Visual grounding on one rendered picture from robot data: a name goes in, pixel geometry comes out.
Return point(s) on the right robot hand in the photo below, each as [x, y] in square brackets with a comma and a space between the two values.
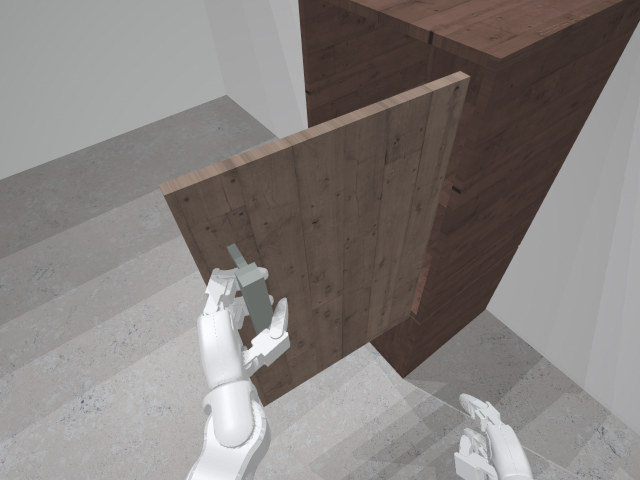
[497, 455]

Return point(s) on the handle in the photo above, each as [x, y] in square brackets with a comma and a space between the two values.
[254, 290]

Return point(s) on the left robot hand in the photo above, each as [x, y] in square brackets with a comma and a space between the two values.
[219, 340]

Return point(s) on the cupboard door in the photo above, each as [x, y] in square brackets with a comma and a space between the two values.
[340, 214]

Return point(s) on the robot left forearm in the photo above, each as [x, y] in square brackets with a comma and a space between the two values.
[237, 435]

